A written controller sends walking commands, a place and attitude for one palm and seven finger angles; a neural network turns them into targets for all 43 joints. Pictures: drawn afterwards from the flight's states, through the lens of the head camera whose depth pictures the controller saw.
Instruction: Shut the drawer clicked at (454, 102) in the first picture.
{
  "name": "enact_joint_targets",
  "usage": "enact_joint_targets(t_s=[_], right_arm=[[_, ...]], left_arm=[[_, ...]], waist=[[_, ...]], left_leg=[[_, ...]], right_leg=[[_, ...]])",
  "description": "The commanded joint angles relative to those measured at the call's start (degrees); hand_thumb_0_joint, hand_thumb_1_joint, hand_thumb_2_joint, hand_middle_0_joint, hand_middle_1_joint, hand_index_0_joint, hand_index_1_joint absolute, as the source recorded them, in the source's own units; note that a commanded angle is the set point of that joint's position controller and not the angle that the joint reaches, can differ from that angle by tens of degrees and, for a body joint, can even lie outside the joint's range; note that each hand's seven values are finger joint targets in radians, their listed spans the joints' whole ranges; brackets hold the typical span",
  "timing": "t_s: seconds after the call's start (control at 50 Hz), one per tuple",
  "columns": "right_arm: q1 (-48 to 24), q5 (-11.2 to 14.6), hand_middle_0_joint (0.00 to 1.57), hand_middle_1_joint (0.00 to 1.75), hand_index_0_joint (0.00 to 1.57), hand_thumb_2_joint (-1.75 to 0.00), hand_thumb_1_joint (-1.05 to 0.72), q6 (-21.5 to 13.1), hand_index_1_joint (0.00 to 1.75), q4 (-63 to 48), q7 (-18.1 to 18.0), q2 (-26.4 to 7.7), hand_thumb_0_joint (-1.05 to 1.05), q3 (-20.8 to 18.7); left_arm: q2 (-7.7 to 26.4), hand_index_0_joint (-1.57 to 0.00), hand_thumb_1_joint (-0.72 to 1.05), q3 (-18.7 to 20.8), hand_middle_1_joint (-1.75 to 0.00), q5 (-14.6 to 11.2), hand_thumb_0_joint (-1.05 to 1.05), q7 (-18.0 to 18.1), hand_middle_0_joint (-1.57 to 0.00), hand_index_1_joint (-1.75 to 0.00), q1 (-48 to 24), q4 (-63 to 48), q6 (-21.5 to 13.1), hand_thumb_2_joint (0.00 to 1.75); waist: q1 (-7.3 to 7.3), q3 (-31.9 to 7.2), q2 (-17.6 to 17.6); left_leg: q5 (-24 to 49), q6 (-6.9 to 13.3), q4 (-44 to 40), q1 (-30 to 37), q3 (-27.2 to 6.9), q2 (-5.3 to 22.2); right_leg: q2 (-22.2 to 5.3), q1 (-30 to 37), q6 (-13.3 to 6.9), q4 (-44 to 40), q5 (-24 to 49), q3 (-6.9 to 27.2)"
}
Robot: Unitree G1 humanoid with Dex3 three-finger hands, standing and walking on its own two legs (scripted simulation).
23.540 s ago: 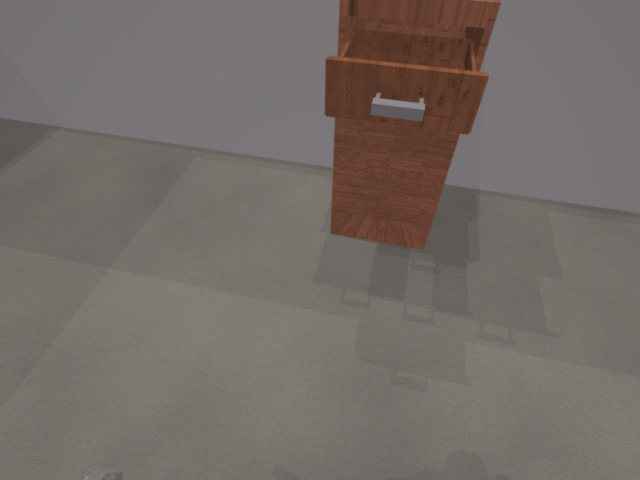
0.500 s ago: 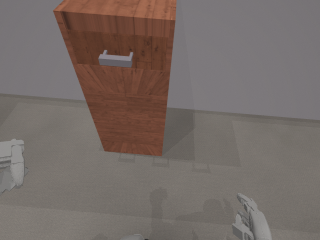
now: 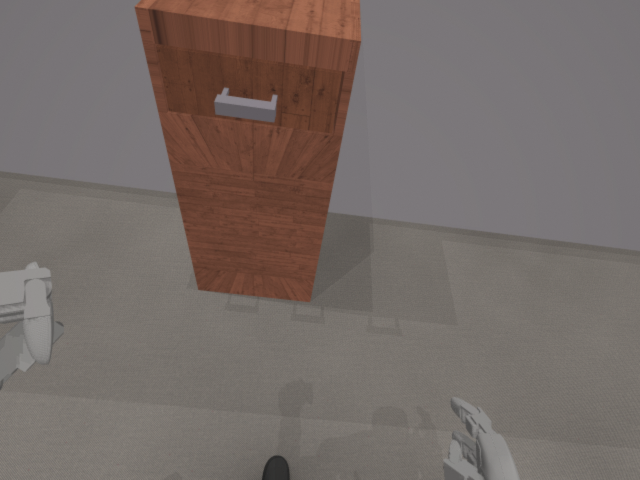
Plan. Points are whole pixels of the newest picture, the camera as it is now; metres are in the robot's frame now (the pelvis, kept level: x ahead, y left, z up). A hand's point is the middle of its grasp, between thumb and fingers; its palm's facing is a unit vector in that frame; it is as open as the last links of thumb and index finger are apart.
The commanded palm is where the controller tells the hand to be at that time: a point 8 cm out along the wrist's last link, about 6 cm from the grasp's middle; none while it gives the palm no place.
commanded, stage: stop stepping back and stand still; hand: left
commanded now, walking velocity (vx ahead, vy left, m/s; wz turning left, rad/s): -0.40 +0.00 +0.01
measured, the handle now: (248, 102) +0.77 +0.23 +0.03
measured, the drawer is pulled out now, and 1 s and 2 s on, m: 0.00 0.00 0.00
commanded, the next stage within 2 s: let the arm hang, fingers relaxed in 1.64 s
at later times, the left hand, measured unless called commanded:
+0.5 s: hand out of the picture +0.07 +0.28 +0.17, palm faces +0.42 -0.86 -0.30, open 3.2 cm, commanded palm +0.03 +0.31 +0.18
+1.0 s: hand out of the picture +0.02 +0.29 +0.16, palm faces +0.42 -0.83 -0.37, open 3.2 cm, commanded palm -0.04 +0.33 +0.18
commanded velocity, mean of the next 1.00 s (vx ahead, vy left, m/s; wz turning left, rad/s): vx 0.13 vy -0.03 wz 0.00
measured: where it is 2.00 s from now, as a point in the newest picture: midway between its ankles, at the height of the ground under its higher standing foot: outside the picture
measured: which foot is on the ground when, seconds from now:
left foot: down 0.00-0.30, up 0.32-0.46, down 0.48-0.68, up 0.70-0.92, down 0.94-1.00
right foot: up 0.00-0.06, down 0.08-0.48, up 0.50-0.66, down 0.68-1.00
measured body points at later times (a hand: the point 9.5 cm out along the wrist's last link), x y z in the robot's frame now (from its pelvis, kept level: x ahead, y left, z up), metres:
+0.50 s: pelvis -0.12 +0.04 -0.02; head -0.15 +0.08 +0.42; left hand +0.04 +0.32 +0.18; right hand -0.02 -0.24 -0.09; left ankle -0.05 +0.15 -0.75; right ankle -0.14 -0.11 -0.74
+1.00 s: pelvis -0.18 +0.05 -0.01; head -0.19 +0.06 +0.44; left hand -0.01 +0.33 +0.18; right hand -0.03 -0.21 -0.09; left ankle -0.13 +0.17 -0.74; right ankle -0.16 -0.05 -0.73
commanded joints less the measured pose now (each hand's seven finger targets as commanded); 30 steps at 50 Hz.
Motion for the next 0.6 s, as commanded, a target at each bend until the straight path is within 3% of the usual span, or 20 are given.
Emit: enact_joint_targets(t_s=[0.0,0.04,0.06,0.1,0.14,0.16,0.18,0.22,0.24,0.26,0.28,0.3,0.32,0.36,0.42,0.46,0.48,0.5,0.54,0.58], right_arm=[[-0.1,0.1,0.20,0.30,0.20,-0.90,-0.90,-1.4,0.30,-5.3,-0.4,-9.1,0.00,-4.0],[-0.7,0.3,0.20,0.30,0.20,-0.90,-0.90,-0.6,0.30,-5.0,-0.9,-7.9,0.00,-3.2],[-3.3,0.1,0.20,0.30,0.20,-0.90,-0.90,-1.1,0.30,-6.6,-1.3,-7.3,0.00,-1.7],[-3.3,2.0,0.20,0.30,0.20,-0.90,-0.90,-1.9,0.30,-6.4,-2.0,-9.3,0.00,-3.4],[-5.7,2.3,0.20,0.30,0.20,-0.90,-0.90,-1.2,0.30,-8.9,-2.7,-10.6,0.00,-3.6],[-7.2,2.2,0.20,0.30,0.20,-0.90,-0.90,-1.2,0.30,-10.4,-2.5,-10.7,0.00,-3.2],[-7.5,1.8,0.20,0.30,0.20,-0.90,-0.90,-1.1,0.30,-10.9,-2.3,-11.1,0.00,-2.9],[-6.5,1.4,0.20,0.30,0.20,-0.90,-0.90,0.0,0.30,-10.8,-1.6,-9.9,0.00,-3.0],[-6.1,1.5,0.20,0.30,0.20,-0.90,-0.90,0.2,0.30,-11.4,-1.2,-8.9,0.00,-3.1],[-4.1,2.2,0.20,0.30,0.20,-0.90,-0.90,0.8,0.30,-10.9,-0.9,-8.2,0.00,-3.2],[-4.2,3.1,0.20,0.30,0.20,-0.90,-0.90,1.9,0.30,-10.6,-1.0,-9.3,0.00,-4.8],[-4.9,3.0,0.20,0.30,0.20,-0.90,-0.90,2.8,0.30,-9.7,-1.0,-10.2,0.00,-5.3],[-4.9,2.9,0.20,0.30,0.20,-0.90,-0.90,2.9,0.30,-9.3,-1.1,-7.6,0.00,-4.2],[-4.0,1.4,0.20,0.30,0.20,-0.90,-0.90,1.5,0.30,-8.7,-2.3,-8.8,0.00,-3.1],[-1.7,1.3,0.20,0.30,0.20,-0.90,-0.90,-2.1,0.30,-5.0,-3.7,-11.1,0.00,-3.4],[-1.4,2.3,0.20,0.30,0.20,-0.90,-0.90,-3.2,0.30,-8.0,-4.2,-12.7,0.00,-3.4],[-2.0,1.9,0.20,0.30,0.20,-0.90,-0.90,-3.6,0.30,-7.3,-3.6,-11.0,0.00,-3.2],[-3.0,1.5,0.20,0.30,0.20,-0.90,-0.90,-3.8,0.30,-7.4,-2.8,-9.9,0.00,-3.3],[-4.3,1.5,0.20,0.30,0.20,-0.90,-0.90,-3.7,0.30,-9.0,-1.3,-9.4,0.00,-3.6],[-5.4,1.3,0.20,0.30,0.20,-0.90,-0.90,-2.4,0.30,-10.1,-0.6,-9.1,0.00,-3.0]], left_arm=[[9.9,-1.40,0.90,5.0,-1.60,-1.2,0.00,-0.5,-1.40,-1.60,-3.1,-11.7,-4.2,0.90],[13.9,-1.40,0.90,8.7,-1.60,-1.9,0.00,-0.3,-1.40,-1.60,-3.1,-13.3,-4.6,0.90],[14.8,-1.40,0.90,9.2,-1.60,-1.9,0.00,-0.2,-1.40,-1.60,-4.8,-14.3,-4.6,0.90],[10.2,-1.40,0.90,5.6,-1.60,-1.6,0.00,-1.4,-1.40,-1.60,-6.7,-10.9,-2.6,0.90],[10.5,-1.40,0.90,7.8,-1.60,-2.3,0.00,-1.7,-1.40,-1.60,-1.9,-10.1,1.0,0.90],[9.1,-1.40,0.90,7.5,-1.60,-2.9,0.00,-1.7,-1.40,-1.60,-0.7,-10.2,1.6,0.90],[10.4,-1.40,0.90,9.4,-1.60,-2.9,0.00,-1.2,-1.40,-1.60,-0.3,-10.8,1.9,0.90],[11.2,-1.40,0.90,11.2,-1.60,-2.8,0.00,-1.0,-1.40,-1.60,3.9,-10.6,2.4,0.90],[12.6,-1.40,0.90,12.4,-1.60,-2.9,0.00,-1.2,-1.40,-1.60,7.2,-12.0,2.1,0.90],[12.7,-1.40,0.90,11.9,-1.60,-2.0,0.00,-1.2,-1.40,-1.60,10.7,-12.9,1.7,0.90],[12.8,-1.40,0.90,12.0,-1.60,-2.1,0.00,-1.4,-1.40,-1.60,11.5,-14.4,2.0,0.90],[11.3,-1.40,0.90,10.1,-1.60,-2.1,0.00,-1.8,-1.40,-1.60,5.7,-18.1,2.6,0.90],[11.8,-1.40,0.90,11.7,-1.60,-1.6,0.00,-1.4,-1.40,-1.60,0.7,-17.4,2.8,0.90],[9.0,-1.40,0.90,8.0,-1.60,0.7,0.00,-0.3,-1.40,-1.60,-3.9,-10.4,3.0,0.90],[4.7,-1.40,0.90,1.3,-1.60,2.1,0.00,1.7,-1.40,-1.60,-13.3,-4.6,2.0,0.90],[5.4,-1.40,0.90,0.6,-1.60,2.3,0.00,2.2,-1.40,-1.60,-16.1,-8.8,1.6,0.90],[6.2,-1.40,0.90,1.7,-1.60,2.1,0.00,1.8,-1.40,-1.60,-13.6,-6.2,1.4,0.90],[7.8,-1.40,0.90,3.7,-1.60,2.2,0.00,1.6,-1.40,-1.60,-12.6,-10.7,1.4,0.90],[10.2,-1.40,0.90,6.5,-1.60,1.7,0.00,1.4,-1.40,-1.60,-3.1,-17.4,1.3,0.90],[7.7,-1.40,0.90,5.7,-1.60,1.1,0.00,1.4,-1.40,-1.60,6.4,-16.1,1.9,0.90]], waist=[[-1.69,-11.5,8.6],[-2.44,-10.5,-2.7],[-1.74,-7.2,-4.2],[-3.85,-3.1,-11.1],[-3.08,-2.2,6.0],[-1.92,-1.3,16.3],[-1.31,-0.7,19.9],[-0.05,-4.2,21.4],[0.72,-6.5,19.5],[0.23,-6.8,5.3],[-0.16,-0.8,-17.1],[-2.23,5.0,-17.4],[-3.99,6.4,-11.8],[-4.53,7.8,-6.8],[-4.05,6.6,4.8],[-3.11,5.2,18.5],[-4.08,3.5,18.1],[-3.91,2.6,19.8],[-1.86,-2.0,12.3],[-1.24,-1.9,13.4]], left_leg=[[-12.0,-8.0,2.7,30.4,-3.6,4.9],[-14.6,-6.4,22.7,32.1,-3.6,2.0],[-19.1,-6.3,25.4,26.7,-1.5,-0.1],[-15.8,-5.3,23.8,23.6,-3.4,-2.1],[-17.7,-3.4,8.3,23.5,-11.4,0.8],[-33.4,-4.0,-7.4,15.5,-19.8,4.7],[-50.3,-7.7,-17.7,7.1,-23.9,6.4],[-50.3,-14.5,-18.3,2.7,-15.4,3.5],[-41.9,-14.0,-11.1,3.0,-9.4,0.2],[-31.7,-11.2,13.8,7.6,1.7,-6.5],[-28.5,-8.1,50.4,12.4,-2.6,-9.1],[-24.2,-5.6,63.6,3.9,-10.2,-4.9],[-24.6,-4.7,62.3,0.1,-10.8,-0.3],[-26.8,-3.4,39.0,3.2,-3.9,2.6],[-26.7,-2.1,12.6,13.0,-0.4,-0.6],[-29.2,3.6,-0.7,14.6,-24.7,11.9],[-44.7,4.7,-7.9,9.6,-32.0,14.1],[-51.4,4.7,-10.0,7.6,-33.9,13.6],[-47.1,4.0,-7.5,6.4,-25.7,11.8],[-45.6,2.0,-7.0,-2.4,-16.6,9.4]], right_leg=[[-3.6,-8.2,-2.8,-27.0,9.0,0.5],[-17.0,-19.9,-6.5,-31.5,19.1,8.9],[-20.1,-19.8,-6.7,-28.4,27.9,8.0],[-15.2,-19.6,-4.1,-19.3,25.4,0.9],[-4.7,-19.6,0.2,-9.0,5.9,-2.7],[1.7,-12.0,1.3,-3.5,-4.0,-3.4],[5.1,-4.2,0.1,3.1,-7.6,-3.6],[8.2,5.4,-1.7,3.0,-7.9,-7.2],[6.5,8.3,-2.7,-7.5,-6.3,-6.6],[-2.4,0.3,-4.9,-21.5,-4.9,1.0],[-20.4,-27.0,-8.8,-33.0,-10.5,21.5],[-25.7,-35.5,-13.1,-33.1,-14.4,25.6],[-23.5,-33.2,-12.0,-31.0,-12.8,19.7],[-17.7,-25.3,-5.6,-26.0,-6.1,7.2],[-13.7,-16.9,-2.7,-12.2,-1.3,0.9],[-5.1,-19.2,2.2,7.0,3.4,-3.0],[-3.8,-17.2,2.0,15.2,0.1,0.2],[-4.0,-17.1,1.6,19.9,2.1,2.8],[-4.1,-10.2,0.7,15.4,4.9,1.7],[-1.9,2.3,-0.1,4.2,3.2,-3.0]])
